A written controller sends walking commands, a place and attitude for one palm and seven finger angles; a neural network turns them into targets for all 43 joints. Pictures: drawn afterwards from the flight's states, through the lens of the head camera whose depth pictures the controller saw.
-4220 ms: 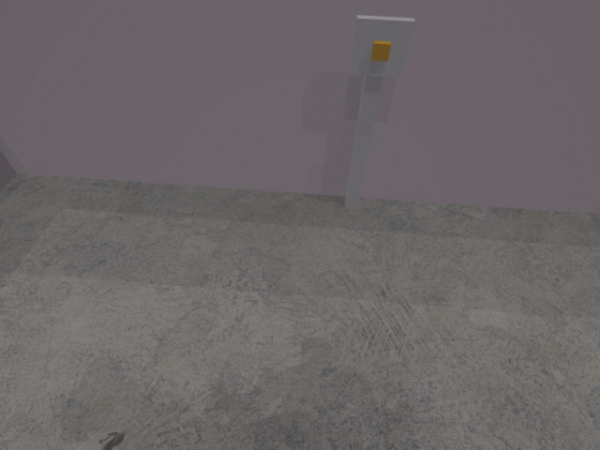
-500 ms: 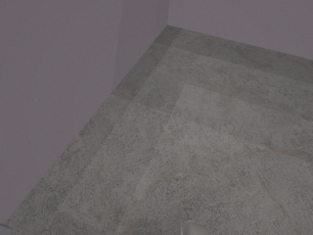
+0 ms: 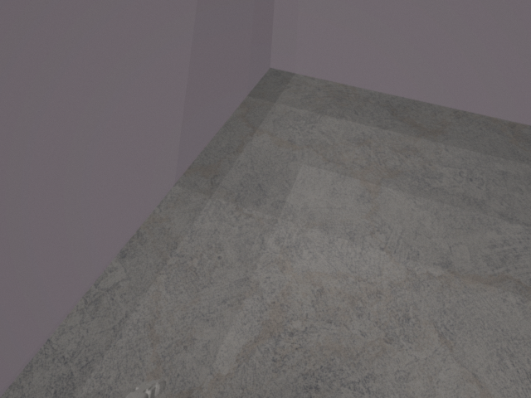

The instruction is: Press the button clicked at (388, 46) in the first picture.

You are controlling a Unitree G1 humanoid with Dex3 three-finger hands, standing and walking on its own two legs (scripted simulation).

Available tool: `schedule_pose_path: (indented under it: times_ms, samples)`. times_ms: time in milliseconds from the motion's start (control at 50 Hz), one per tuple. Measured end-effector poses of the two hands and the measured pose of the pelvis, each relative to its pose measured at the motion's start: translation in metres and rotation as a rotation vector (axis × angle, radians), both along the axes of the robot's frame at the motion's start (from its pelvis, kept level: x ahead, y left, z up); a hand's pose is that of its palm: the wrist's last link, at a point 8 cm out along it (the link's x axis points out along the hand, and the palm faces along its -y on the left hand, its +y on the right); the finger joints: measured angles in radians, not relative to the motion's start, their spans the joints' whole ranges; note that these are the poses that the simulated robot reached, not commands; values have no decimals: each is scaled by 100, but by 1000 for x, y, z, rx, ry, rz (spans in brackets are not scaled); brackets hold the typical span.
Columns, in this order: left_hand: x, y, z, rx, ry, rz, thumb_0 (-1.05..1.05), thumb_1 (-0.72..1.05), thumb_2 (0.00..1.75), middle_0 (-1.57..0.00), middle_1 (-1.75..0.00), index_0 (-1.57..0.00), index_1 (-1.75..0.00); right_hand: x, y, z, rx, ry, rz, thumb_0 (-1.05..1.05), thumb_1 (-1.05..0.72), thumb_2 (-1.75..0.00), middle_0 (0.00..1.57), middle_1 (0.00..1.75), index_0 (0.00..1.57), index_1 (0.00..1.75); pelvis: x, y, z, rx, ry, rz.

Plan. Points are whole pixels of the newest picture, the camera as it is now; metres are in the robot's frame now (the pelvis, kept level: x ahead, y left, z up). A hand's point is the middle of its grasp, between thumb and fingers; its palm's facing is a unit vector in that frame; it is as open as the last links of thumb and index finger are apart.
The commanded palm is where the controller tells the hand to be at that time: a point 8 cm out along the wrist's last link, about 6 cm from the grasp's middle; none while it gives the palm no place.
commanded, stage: turn to face it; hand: left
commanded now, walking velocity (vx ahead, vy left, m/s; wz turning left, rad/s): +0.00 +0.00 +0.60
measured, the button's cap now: out of the picture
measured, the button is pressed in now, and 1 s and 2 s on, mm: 0 0 0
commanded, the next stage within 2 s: take the last steps up to it in 1.88 s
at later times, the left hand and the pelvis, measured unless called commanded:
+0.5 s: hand out of the picture +0.03 +0.21 -0.14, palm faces +0.25 -0.93 -0.27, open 7.4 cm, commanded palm none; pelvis -0.03 -0.02 +0.01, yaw +14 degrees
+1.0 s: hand out of the picture -0.15 +0.13 -0.16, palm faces +0.56 -0.78 -0.26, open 7.4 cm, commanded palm none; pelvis -0.06 -0.06 +0.01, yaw +34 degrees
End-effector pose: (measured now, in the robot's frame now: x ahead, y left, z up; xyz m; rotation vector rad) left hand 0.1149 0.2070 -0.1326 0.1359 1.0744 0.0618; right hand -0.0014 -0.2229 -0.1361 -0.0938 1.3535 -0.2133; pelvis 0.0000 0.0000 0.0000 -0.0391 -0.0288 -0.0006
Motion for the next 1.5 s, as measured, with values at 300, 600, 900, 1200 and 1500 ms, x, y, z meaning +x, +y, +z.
schedule_pose_path:
  times_ms: [300, 600, 900, 1200, 1500]
  samples:
    - [-107, 70, 4, 83, 234, 225, 0, 91, 90, -20, -30, -19, -30, 41, 1, 24, -61, -26, 162, 1, -90, -89, 20, 30, 20, 30, -12, 14, 15, 1, 64, 126]
    - [-122, 8, 32, 151, 40, 345, 0, 91, 90, -20, -30, -20, -30, 93, -70, -2, -24, -101, 327, 1, -90, -89, 20, 30, 20, 30, -37, -52, 4, 42, 43, 320]
    - [-238, -45, 27, 85, 182, 586, 0, 90, 89, -21, -30, -20, -30, 143, -48, 8, -11, -59, 604, 1, -91, -90, 20, 30, 19, 30, -48, -72, 14, 68, 52, 536]
    - [-334, -14, 1, 31, 278, 813, 0, 91, 90, -20, -30, -20, -30, 176, 59, 32, -28, -219, 859, 1, -90, -89, 20, 30, 20, 30, -71, -39, 8, 12, 52, 709]
    - [-258, -8, 35, 174, 19, 857, 0, 91, 90, -20, -30, -20, -30, 186, 25, -7, 20, -92, 908, 1, -90, -89, 20, 30, 20, 30, -43, -67, 0, 36, 60, 876]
